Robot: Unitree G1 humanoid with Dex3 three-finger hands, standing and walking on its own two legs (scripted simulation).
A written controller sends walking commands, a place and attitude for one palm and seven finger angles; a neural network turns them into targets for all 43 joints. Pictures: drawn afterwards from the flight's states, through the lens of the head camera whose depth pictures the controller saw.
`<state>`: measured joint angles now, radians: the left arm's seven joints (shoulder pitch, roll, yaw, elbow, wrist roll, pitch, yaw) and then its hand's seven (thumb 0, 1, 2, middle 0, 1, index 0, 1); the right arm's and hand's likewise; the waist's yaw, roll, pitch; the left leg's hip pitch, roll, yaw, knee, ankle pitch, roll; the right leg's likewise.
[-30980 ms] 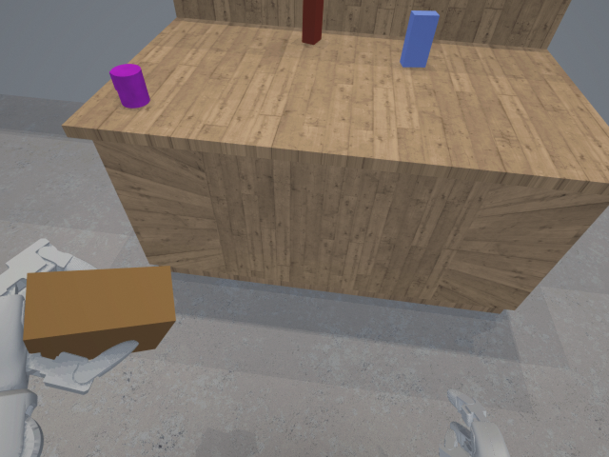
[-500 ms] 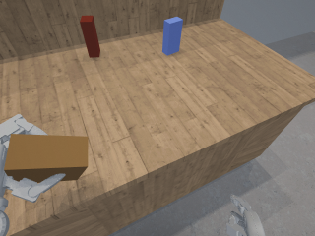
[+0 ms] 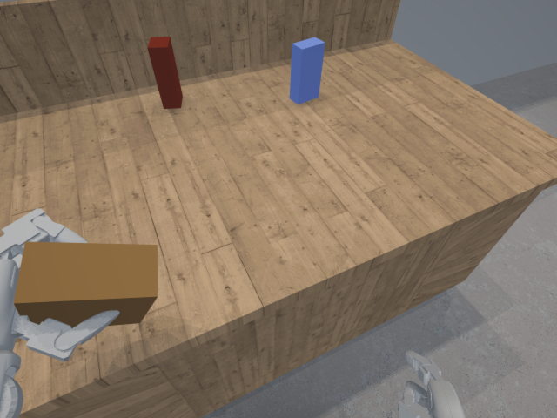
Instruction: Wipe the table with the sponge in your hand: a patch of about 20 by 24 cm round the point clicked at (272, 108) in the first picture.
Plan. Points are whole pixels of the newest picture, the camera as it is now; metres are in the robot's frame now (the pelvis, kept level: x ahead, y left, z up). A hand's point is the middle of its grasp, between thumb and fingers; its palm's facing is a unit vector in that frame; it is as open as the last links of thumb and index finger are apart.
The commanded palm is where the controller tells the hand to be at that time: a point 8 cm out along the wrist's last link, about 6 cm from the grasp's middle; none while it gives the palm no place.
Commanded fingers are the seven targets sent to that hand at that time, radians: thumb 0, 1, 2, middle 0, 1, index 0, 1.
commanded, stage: shuffle to correct the standing spot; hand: left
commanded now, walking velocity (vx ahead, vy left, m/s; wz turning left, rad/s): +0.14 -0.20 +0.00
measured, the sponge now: (111, 288) +0.22 +0.20 +0.14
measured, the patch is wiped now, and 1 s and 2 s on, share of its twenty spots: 0.00 0.00 0.00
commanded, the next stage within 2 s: come to a stop and stand still in 0.32 s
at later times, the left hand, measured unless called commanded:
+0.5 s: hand (54, 274) +0.22 +0.25 +0.17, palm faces +0.34 -0.83 -0.44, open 9.7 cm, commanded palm +0.16 +0.27 +0.18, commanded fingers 0.00 0.10 1.30 -1.20 -1.60 -1.20 -1.60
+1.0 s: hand (3, 297) +0.19 +0.28 +0.18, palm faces +0.43 -0.84 -0.33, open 9.7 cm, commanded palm +0.14 +0.30 +0.18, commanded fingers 0.00 0.10 1.30 -1.20 -1.60 -1.20 -1.60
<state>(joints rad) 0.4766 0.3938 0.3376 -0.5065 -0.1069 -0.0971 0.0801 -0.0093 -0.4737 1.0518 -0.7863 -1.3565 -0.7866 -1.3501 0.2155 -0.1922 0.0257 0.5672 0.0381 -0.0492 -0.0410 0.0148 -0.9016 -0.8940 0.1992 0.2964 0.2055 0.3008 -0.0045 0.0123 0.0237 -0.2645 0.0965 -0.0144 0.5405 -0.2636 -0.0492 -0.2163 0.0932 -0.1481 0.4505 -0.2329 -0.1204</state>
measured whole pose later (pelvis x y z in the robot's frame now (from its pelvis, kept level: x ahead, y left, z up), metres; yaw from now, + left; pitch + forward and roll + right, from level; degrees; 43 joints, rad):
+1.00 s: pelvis -0.03 +0.03 +0.00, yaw -2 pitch -3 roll -1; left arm 0.38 0.35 0.39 -0.43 -0.04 -0.23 0.11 -0.01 -0.47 1.05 -0.79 -1.36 -0.79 -1.35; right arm 0.27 -0.20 0.02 0.62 0.02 -0.17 -0.03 0.02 -0.90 -0.89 0.20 0.30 0.20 0.30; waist 0.05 -0.02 0.05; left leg -0.25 -0.03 0.02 0.53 -0.23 0.04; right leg -0.26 0.01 -0.06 0.50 -0.20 -0.02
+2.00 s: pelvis -0.01 +0.05 +0.01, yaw -1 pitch -2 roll -1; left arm 0.42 0.34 0.32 -0.45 -0.03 -0.22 0.09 -0.01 -0.47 1.05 -0.78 -1.36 -0.78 -1.35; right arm 0.20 -0.19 0.03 0.59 0.01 -0.14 -0.04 0.02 -0.90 -0.89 0.20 0.30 0.21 0.30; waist 0.04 -0.03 0.06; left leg -0.21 -0.06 0.01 0.44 -0.20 0.07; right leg -0.20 -0.01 -0.05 0.37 -0.14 0.01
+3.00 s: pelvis +0.02 -0.03 +0.00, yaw +1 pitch +0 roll -1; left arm 0.47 0.39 0.36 -0.55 -0.10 -0.14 0.09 -0.01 -0.47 1.05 -0.78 -1.36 -0.78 -1.36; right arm 0.19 -0.20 0.00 0.58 0.02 -0.07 -0.04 0.01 -0.90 -0.89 0.20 0.30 0.21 0.30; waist -0.02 -0.03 0.03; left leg -0.26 0.05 -0.04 0.60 -0.33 -0.01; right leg -0.22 0.09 -0.13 0.49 -0.27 -0.12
